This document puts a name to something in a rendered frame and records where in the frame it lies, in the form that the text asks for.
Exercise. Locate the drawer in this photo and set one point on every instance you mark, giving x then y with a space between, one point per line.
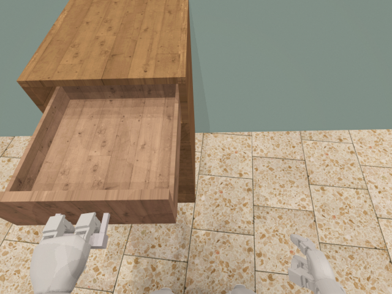
105 149

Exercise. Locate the robot right hand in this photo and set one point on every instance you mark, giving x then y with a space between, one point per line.
305 273

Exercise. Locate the handle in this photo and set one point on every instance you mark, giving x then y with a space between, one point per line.
98 240

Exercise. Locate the robot right forearm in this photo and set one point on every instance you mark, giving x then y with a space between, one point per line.
328 286

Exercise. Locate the cabinet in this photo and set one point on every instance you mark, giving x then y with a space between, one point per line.
120 42

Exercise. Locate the robot right shin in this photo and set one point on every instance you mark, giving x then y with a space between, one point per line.
239 286

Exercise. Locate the robot left hand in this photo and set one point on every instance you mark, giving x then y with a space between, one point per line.
58 261

